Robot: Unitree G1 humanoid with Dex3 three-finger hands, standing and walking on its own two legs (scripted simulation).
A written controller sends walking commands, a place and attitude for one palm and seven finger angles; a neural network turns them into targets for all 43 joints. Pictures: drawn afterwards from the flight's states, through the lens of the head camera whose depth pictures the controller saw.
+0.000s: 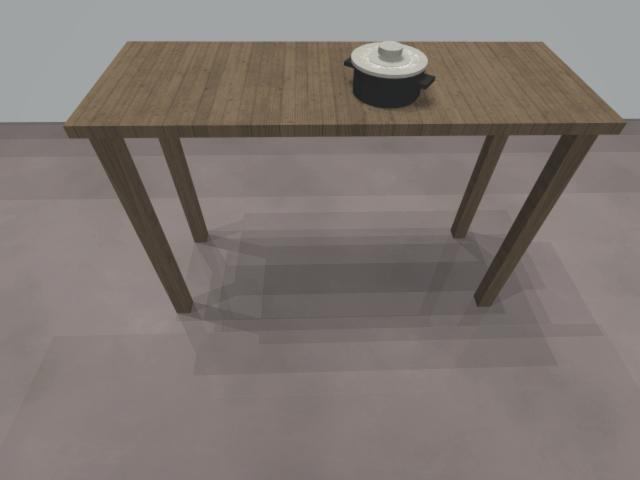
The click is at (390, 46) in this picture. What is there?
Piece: lid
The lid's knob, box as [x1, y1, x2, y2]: [378, 41, 402, 57]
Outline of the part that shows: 379,44 378,52 381,55 394,57 401,54 402,45 400,43 394,41 384,41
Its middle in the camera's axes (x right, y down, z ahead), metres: +0.15 -0.42 +0.86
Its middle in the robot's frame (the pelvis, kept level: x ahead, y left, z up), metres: +0.95 -0.11 +0.12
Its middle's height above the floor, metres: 0.90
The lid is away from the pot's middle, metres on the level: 0.00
